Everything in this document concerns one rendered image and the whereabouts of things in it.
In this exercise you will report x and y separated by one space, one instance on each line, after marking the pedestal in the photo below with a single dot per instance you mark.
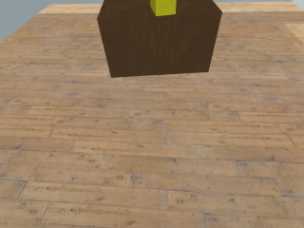
139 43

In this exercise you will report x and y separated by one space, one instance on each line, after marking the carton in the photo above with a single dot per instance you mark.
163 7

